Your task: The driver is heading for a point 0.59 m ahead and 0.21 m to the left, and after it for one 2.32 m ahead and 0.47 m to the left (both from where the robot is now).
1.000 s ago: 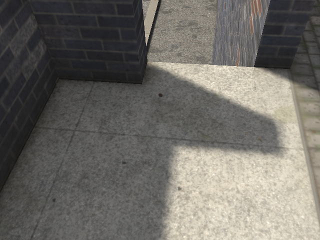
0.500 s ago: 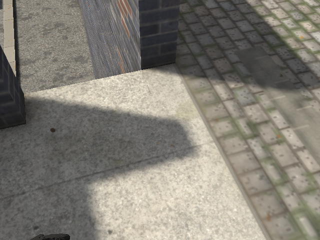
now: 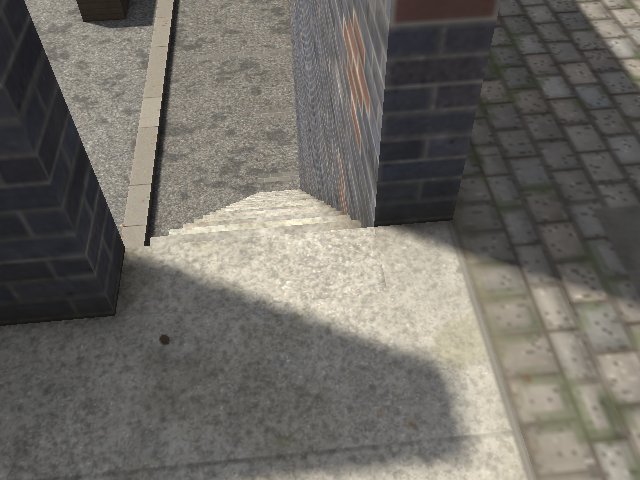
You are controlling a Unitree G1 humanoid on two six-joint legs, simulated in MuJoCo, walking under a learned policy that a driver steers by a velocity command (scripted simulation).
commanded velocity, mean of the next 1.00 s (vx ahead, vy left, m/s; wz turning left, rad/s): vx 0.50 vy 0.00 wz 0.52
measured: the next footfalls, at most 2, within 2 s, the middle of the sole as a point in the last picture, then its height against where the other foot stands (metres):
left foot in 0.18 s outside the picture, level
right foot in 0.64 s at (362, 434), level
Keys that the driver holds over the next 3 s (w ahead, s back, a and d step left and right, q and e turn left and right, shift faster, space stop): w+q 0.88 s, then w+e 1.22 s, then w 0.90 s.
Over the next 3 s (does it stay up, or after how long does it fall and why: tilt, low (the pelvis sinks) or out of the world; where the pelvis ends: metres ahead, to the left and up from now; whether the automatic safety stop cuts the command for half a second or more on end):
stays up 1.35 0.39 -0.36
